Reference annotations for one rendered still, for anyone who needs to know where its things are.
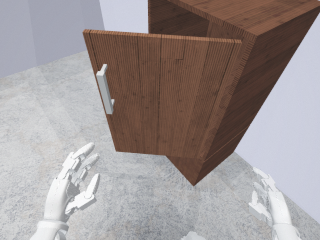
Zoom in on cupboard door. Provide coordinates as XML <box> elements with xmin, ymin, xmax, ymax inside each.
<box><xmin>82</xmin><ymin>29</ymin><xmax>242</xmax><ymax>159</ymax></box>

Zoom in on handle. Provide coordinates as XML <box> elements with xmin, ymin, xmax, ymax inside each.
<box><xmin>96</xmin><ymin>64</ymin><xmax>115</xmax><ymax>115</ymax></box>

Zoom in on robot right shin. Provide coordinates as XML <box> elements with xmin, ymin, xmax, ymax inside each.
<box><xmin>187</xmin><ymin>231</ymin><xmax>197</xmax><ymax>235</ymax></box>

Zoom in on robot right forearm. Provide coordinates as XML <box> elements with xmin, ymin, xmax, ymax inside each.
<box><xmin>271</xmin><ymin>223</ymin><xmax>302</xmax><ymax>240</ymax></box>

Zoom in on right robot hand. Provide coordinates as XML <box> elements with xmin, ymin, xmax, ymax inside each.
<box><xmin>248</xmin><ymin>167</ymin><xmax>293</xmax><ymax>228</ymax></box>

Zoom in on left robot hand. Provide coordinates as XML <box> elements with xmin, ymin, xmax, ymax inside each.
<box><xmin>43</xmin><ymin>142</ymin><xmax>100</xmax><ymax>223</ymax></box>

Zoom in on robot left forearm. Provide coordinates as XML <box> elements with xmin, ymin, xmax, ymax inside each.
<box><xmin>30</xmin><ymin>219</ymin><xmax>69</xmax><ymax>240</ymax></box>

